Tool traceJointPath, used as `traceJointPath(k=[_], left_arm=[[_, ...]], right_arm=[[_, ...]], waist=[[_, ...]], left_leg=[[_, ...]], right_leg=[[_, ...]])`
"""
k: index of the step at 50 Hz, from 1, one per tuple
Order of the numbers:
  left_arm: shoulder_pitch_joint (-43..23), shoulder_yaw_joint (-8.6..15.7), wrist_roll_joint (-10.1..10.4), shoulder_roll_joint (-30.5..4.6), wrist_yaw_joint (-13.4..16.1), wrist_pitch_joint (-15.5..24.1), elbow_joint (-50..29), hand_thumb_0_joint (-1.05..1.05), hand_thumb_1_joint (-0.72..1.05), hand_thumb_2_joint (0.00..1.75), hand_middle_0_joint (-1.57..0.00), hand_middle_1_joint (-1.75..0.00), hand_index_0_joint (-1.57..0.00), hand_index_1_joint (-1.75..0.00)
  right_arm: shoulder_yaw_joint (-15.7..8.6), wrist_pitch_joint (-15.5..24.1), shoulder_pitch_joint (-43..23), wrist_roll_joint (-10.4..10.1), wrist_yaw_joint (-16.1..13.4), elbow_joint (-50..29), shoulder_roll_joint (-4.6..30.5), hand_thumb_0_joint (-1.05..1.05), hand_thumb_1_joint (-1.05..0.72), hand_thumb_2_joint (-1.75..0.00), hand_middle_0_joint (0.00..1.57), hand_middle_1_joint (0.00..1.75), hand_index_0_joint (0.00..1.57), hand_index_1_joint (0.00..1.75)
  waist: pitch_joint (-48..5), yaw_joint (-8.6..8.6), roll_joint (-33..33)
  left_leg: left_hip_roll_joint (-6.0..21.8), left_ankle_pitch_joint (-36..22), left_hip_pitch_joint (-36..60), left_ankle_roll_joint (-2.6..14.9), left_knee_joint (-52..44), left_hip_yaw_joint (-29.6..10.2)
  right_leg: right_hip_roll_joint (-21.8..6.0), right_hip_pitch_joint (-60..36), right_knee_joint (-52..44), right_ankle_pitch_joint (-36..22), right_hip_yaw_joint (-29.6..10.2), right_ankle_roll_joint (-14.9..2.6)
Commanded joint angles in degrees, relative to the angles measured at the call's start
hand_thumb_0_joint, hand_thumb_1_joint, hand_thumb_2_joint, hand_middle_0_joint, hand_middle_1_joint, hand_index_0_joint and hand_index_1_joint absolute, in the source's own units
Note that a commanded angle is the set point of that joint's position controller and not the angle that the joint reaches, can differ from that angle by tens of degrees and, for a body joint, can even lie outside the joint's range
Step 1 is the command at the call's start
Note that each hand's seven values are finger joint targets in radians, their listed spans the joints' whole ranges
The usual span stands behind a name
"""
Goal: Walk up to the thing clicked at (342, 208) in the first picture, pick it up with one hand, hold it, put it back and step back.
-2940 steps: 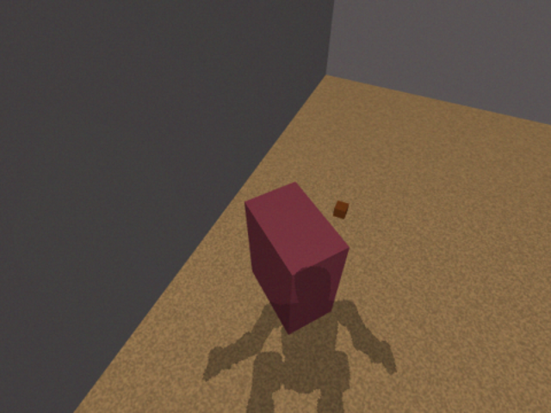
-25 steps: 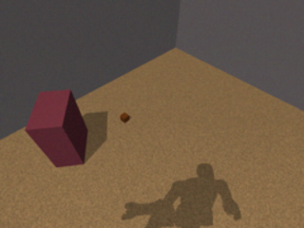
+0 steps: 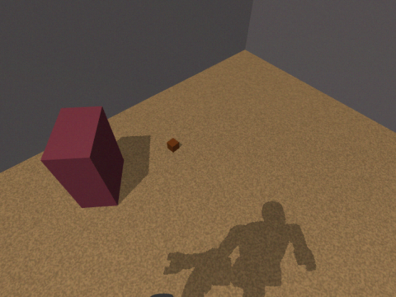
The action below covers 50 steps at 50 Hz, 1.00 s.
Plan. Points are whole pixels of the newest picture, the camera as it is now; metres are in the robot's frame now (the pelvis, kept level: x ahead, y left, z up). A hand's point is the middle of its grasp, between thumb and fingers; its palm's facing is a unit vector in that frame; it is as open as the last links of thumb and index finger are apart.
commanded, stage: step back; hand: left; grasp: from above
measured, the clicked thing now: (173, 145) +1.05 +0.19 -0.73
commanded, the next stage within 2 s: stand in 0.16 s
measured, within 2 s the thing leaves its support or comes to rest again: neither
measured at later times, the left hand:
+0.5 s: hand out of the picture +0.10 +0.25 -0.14, palm faces -0.03 -0.94 -0.33, open 7.4 cm
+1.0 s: hand out of the picture +0.08 +0.25 -0.14, palm faces -0.05 -0.94 -0.34, open 7.4 cm
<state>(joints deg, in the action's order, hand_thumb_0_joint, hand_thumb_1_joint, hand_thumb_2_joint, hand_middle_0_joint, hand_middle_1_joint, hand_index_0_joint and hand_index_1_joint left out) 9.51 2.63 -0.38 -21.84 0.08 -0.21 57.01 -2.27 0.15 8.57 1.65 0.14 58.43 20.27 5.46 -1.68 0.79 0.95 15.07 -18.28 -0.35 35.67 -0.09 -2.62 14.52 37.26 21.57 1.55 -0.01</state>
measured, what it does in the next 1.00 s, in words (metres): stands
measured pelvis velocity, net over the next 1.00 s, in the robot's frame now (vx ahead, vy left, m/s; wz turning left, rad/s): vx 0.01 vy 0.00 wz -0.02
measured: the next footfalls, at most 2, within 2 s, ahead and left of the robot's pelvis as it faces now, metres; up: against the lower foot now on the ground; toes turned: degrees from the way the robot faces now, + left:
none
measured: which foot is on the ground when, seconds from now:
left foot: down 0.00-1.00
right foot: down 0.00-1.00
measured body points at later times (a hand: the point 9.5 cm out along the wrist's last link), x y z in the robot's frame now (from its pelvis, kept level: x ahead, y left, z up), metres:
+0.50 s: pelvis +0.01 +0.00 +0.02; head +0.01 +0.01 +0.47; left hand +0.10 +0.30 -0.11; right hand +0.12 -0.30 -0.10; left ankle +0.05 +0.13 -0.72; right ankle +0.00 -0.14 -0.72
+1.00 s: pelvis +0.01 +0.00 +0.02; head +0.01 +0.00 +0.47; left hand +0.08 +0.30 -0.11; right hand +0.07 -0.30 -0.11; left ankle +0.05 +0.13 -0.72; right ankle +0.00 -0.14 -0.72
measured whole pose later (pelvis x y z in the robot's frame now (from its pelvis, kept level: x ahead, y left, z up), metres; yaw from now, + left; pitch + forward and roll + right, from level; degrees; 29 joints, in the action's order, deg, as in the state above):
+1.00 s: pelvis +0.01 +0.00 +0.02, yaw -1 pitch -3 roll +0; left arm 6.7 -0.1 -0.6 -20.5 -0.7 0.8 65.1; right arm -0.4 0.5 6.2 0.6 1.0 65.9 19.8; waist 3.2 0.3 0.0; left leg 1.4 7.5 -9.5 -0.8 19.6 0.9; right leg -2.0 5.7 19.6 11.3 0.9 1.6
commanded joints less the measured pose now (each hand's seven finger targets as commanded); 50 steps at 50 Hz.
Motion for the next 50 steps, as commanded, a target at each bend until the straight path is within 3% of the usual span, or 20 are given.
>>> traceJointPath(k=[1, 3, 7, 8, 10, 13, 19, 22, 25, 29, 39, 50], left_arm=[[0.4, 2.3, -0.1, -11.4, 0.5, 1.7, -1.7, 0.0, 0.9, 0.9, -0.2, -0.3, -0.2, -0.3], [-0.5, 2.3, 0.1, -12.0, 0.6, 1.9, -1.0, 0.0, 0.9, 0.9, -0.2, -0.3, -0.2, -0.3], [-2.2, 2.0, 0.0, -12.1, 0.8, 2.3, -0.1, 0.0, 0.9, 0.9, -0.2, -0.3, -0.2, -0.3], [-2.1, 0.3, 0.6, -9.8, 0.4, 2.5, 1.2, 0.0, 0.9, 0.9, -0.2, -0.3, -0.2, -0.3], [-3.8, 0.3, 0.6, -10.5, 0.5, 2.8, 1.3, 0.0, 0.9, 0.9, -0.2, -0.3, -0.2, -0.3], [-5.4, -0.1, 0.4, -10.7, 0.4, 2.5, 2.1, 0.0, 0.9, 0.9, -0.2, -0.3, -0.2, -0.3], [-6.1, -0.3, 0.1, -10.4, 0.2, 2.6, 3.7, 0.0, 0.9, 0.9, -0.2, -0.3, -0.2, -0.3], [-6.5, -0.4, 0.0, -10.4, 0.1, 2.7, 4.2, 0.0, 0.9, 0.9, -0.2, -0.3, -0.2, -0.3], [-6.8, -0.4, -0.1, -10.5, 0.0, 2.7, 4.2, 0.0, 0.9, 0.9, -0.2, -0.3, -0.2, -0.3], [-6.4, -0.3, -0.1, -10.9, 0.0, 2.6, 4.9, 0.0, 0.9, 0.9, -0.2, -0.3, -0.2, -0.3], [-6.0, -0.4, 0.0, -11.0, -0.1, 2.5, 4.8, 0.0, 0.9, 0.9, -0.2, -0.3, -0.2, -0.3], [-4.8, -0.5, 0.0, -10.9, -0.1, 2.1, 5.0, 0.0, 0.9, 0.9, -0.2, -0.3, -0.2, -0.3]], right_arm=[[-2.1, 1.6, -6.0, -0.4, -1.0, -3.9, 13.6, 0.0, -0.9, -0.9, 0.2, 0.3, 0.2, 0.3], [-1.8, 1.6, -6.1, -0.6, -0.9, -2.9, 12.9, 0.0, -0.9, -0.9, 0.2, 0.3, 0.2, 0.3], [-1.7, 1.8, -6.8, -0.9, -1.0, -1.4, 12.5, 0.0, -0.9, -0.9, 0.2, 0.3, 0.2, 0.3], [-1.1, 2.1, -4.2, -1.3, -0.7, -0.5, 12.2, 0.0, -0.9, -0.9, 0.2, 0.3, 0.2, 0.3], [-1.2, 2.3, -4.8, -1.3, -0.6, 0.1, 12.2, 0.0, -0.9, -0.9, 0.2, 0.3, 0.2, 0.3], [-0.9, 2.0, -6.9, -1.3, -0.4, 0.5, 11.7, 0.0, -0.9, -0.9, 0.2, 0.3, 0.2, 0.3], [-0.8, 2.0, -8.1, -1.3, -0.1, 1.4, 11.7, 0.0, -0.9, -0.9, 0.2, 0.3, 0.2, 0.3], [-0.7, 1.8, -8.5, -1.2, 0.1, 1.8, 11.3, 0.0, -0.9, -0.9, 0.2, 0.3, 0.2, 0.3], [-0.9, 1.9, -8.3, -1.1, 0.2, 2.2, 11.9, 0.0, -0.9, -0.9, 0.2, 0.3, 0.2, 0.3], [-0.7, 1.8, -8.3, -1.1, 0.2, 2.6, 11.5, 0.0, -0.9, -0.9, 0.2, 0.3, 0.2, 0.3], [-0.6, 2.0, -6.2, -1.0, 0.1, 3.8, 11.8, 0.0, -0.9, -0.9, 0.2, 0.3, 0.2, 0.3], [0.0, 1.7, -4.8, -1.0, 0.1, 4.2, 11.7, 0.0, -0.9, -0.9, 0.2, 0.3, 0.2, 0.3]], waist=[[-7.6, -0.79, -6.9], [-7.4, 0.03, -6.7], [-11.3, 0.7, -3.5], [-12.6, 1.46, -3.2], [-12.7, 1.9, -2.6], [-9.1, 1.74, -2.3], [-7.5, 1.41, -1.5], [-5.3, 1.61, -0.9], [-6.6, 1.6, -2.2], [-5.4, 1.38, -1.2], [-7.7, 1.72, -0.9], [-4.9, 1.92, -1.1]], left_leg=[[8.9, -6.4, -0.6, 4.62, -11.3, -9.2], [7.3, -5.8, 0.0, 3.32, -10.5, -8.0], [7.2, -19.3, 7.4, 3.43, -7.7, -5.4], [6.8, -21.4, 10.4, 2.78, -9.1, -6.0], [7.1, -25.0, 12.2, 2.46, -9.6, -5.4], [7.0, -20.8, 11.5, 2.21, -12.6, -5.3], [7.0, -15.8, 12.3, 1.71, -16.3, -5.0], [6.6, -10.2, 11.0, 1.23, -18.2, -5.0], [6.5, -9.3, 11.3, 1.09, -19.0, -4.8], [6.3, -5.3, 10.1, 0.79, -20.5, -5.2], [6.8, -10.6, 12.1, 1.02, -19.3, -4.8], [6.5, -5.0, 9.9, 0.88, -20.6, -5.1]], right_leg=[[-1.7, -6.2, -7.1, -9.2, -3.1, -2.42], [-2.6, -6.0, -8.8, -11.8, -4.8, -2.48], [-3.7, -6.7, -9.9, -22.1, -4.6, -2.24], [-4.5, -7.8, -11.8, -23.6, -5.4, -1.84], [-4.7, -8.5, -12.6, -27.1, -5.2, -1.49], [-4.2, -7.4, -15.5, -22.0, -4.7, -0.88], [-4.7, -8.1, -19.1, -17.5, -4.9, -0.5], [-4.8, -6.8, -21.2, -12.4, -5.3, -0.36], [-5.1, -7.9, -21.5, -12.9, -5.6, -0.61], [-4.8, -7.1, -22.1, -9.4, -5.3, -0.42], [-5.3, -7.8, -21.7, -13.0, -5.7, -0.76], [-4.9, -6.0, -22.1, -9.4, -5.6, -0.73]])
